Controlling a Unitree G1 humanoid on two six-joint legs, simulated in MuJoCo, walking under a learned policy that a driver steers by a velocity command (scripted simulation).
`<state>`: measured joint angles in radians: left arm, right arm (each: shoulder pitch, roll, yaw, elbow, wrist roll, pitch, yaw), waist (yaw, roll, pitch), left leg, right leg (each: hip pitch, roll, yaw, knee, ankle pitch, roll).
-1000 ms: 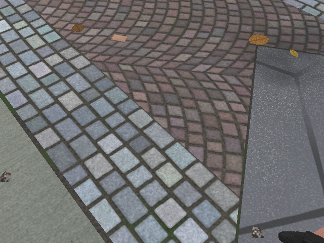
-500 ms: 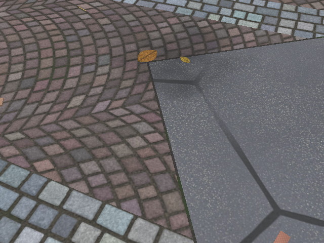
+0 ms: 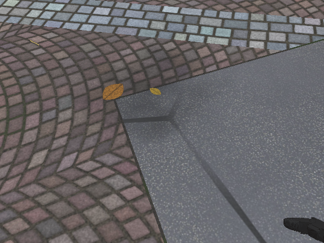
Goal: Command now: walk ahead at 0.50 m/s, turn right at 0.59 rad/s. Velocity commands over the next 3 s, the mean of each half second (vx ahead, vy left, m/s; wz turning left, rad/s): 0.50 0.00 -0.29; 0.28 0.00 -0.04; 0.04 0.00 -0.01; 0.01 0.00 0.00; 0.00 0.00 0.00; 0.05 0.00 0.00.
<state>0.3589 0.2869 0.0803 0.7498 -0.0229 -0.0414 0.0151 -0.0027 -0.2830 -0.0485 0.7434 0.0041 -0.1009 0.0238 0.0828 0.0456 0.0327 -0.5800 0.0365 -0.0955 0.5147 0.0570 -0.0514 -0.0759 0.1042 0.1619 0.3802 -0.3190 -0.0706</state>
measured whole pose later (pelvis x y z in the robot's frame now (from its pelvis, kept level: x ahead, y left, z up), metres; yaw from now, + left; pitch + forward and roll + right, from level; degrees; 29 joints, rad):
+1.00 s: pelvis +0.47 -0.05 +0.00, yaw -8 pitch +1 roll -2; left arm 0.23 0.26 0.04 0.88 0.01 -0.04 0.00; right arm 0.11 -0.27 -0.03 0.84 -0.02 -0.03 0.00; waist 0.03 0.04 0.01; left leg -0.39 0.05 -0.03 0.49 -0.08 0.00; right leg -0.15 0.07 -0.05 0.41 -0.27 -0.04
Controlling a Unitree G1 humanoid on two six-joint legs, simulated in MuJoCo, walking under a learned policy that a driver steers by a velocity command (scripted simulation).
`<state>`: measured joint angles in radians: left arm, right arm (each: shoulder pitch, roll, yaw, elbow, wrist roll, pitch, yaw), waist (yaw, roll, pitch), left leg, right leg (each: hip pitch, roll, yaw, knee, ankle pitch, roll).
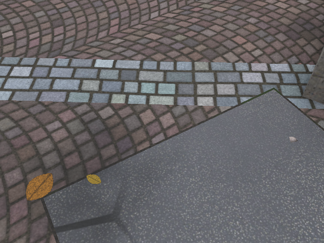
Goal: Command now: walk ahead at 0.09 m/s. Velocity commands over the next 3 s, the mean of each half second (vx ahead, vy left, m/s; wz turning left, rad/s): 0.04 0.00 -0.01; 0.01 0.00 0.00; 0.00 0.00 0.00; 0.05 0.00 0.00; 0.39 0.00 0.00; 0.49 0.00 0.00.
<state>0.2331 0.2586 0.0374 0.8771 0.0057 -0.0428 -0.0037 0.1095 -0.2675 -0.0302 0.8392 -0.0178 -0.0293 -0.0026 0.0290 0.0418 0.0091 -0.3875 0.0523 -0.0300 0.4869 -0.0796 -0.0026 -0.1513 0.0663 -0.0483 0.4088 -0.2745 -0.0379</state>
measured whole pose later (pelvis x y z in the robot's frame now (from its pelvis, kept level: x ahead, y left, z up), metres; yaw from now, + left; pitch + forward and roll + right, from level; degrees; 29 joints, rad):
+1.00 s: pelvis +0.02 +0.02 +0.00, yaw +1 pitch -1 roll +0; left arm 0.31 0.18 0.01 1.12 0.01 -0.01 0.04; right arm 0.10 -0.22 -0.04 1.08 0.00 0.02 -0.03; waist 0.00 0.01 0.04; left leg -0.31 -0.02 0.00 0.50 -0.17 0.02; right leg -0.09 -0.01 -0.03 0.47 -0.36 0.01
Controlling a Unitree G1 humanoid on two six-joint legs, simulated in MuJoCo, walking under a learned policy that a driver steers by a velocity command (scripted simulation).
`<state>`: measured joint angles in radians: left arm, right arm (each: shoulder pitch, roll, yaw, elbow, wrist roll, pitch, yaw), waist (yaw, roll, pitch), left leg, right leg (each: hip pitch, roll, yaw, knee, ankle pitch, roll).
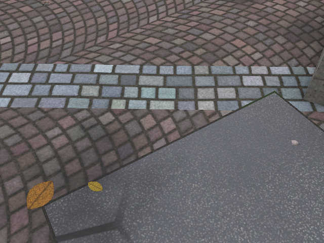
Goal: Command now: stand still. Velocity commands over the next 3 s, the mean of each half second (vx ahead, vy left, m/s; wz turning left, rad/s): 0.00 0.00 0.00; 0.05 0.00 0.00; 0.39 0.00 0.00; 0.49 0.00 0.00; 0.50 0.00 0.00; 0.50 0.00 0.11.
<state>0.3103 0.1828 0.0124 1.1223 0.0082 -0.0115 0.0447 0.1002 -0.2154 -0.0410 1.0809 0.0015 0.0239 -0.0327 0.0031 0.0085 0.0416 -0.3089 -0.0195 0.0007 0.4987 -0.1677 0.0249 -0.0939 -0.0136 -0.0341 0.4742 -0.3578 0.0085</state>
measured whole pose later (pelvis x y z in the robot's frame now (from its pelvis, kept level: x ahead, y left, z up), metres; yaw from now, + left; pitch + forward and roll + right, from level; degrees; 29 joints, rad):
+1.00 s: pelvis +0.03 +0.00 -0.01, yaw +0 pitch +0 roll +0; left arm 0.45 0.17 0.04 1.10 -0.02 -0.04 0.05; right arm 0.20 -0.20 -0.05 1.11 0.02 -0.01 -0.02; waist 0.02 -0.01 -0.01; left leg -0.35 -0.02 0.03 0.69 -0.37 0.05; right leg -0.07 -0.02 -0.03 0.51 -0.43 -0.01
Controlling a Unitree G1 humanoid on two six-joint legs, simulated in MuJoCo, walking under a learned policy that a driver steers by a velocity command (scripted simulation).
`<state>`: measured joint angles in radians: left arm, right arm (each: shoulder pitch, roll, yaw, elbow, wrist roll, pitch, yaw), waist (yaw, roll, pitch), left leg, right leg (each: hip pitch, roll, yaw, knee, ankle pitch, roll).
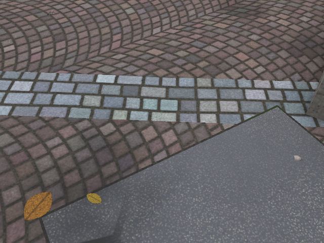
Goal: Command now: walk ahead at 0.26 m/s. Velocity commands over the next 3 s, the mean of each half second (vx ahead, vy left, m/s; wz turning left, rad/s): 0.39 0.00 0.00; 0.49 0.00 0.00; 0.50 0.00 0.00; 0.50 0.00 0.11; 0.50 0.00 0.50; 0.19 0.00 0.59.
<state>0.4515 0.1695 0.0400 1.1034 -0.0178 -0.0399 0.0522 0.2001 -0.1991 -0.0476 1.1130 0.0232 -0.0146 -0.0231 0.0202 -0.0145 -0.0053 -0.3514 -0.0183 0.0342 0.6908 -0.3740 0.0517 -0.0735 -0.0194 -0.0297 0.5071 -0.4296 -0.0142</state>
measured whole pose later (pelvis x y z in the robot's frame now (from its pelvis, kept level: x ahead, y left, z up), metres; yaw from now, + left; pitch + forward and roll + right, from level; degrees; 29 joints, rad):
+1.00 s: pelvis +0.49 -0.04 +0.02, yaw +0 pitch +1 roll -2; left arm 0.37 0.22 0.05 1.01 -0.01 -0.10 0.00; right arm 0.07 -0.25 -0.06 0.91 0.01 -0.08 0.00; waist 0.06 0.04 -0.01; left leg -0.69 0.13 -0.03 0.67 0.09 0.02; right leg -0.02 0.07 -0.06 0.19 -0.20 -0.06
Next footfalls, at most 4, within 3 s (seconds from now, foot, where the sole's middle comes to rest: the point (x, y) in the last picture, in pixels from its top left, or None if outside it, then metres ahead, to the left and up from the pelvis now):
0.60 right None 0.47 -0.13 -0.77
1.18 left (147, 188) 0.79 0.11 -0.77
1.72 right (197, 137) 1.10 -0.14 -0.77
2.28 left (151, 100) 1.38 0.11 -0.77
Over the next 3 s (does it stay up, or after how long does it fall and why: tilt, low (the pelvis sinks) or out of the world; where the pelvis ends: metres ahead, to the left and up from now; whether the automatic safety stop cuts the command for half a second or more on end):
stays up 1.53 0.05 0.01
